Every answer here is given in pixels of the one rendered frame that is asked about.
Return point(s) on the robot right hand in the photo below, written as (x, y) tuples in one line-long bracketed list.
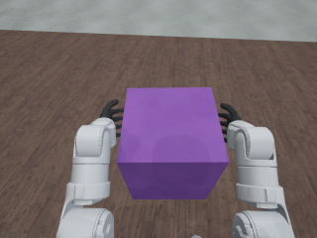
[(233, 116)]

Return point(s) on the right robot upper arm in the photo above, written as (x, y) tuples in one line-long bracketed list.
[(260, 224)]

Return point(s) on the robot left forearm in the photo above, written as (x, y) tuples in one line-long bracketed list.
[(90, 170)]

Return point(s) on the robot left hand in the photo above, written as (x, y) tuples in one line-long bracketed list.
[(108, 112)]

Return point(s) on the carton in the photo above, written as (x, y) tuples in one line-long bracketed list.
[(171, 143)]

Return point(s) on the left robot upper arm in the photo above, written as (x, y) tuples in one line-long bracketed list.
[(87, 222)]

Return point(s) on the robot right forearm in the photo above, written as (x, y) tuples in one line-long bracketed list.
[(256, 157)]

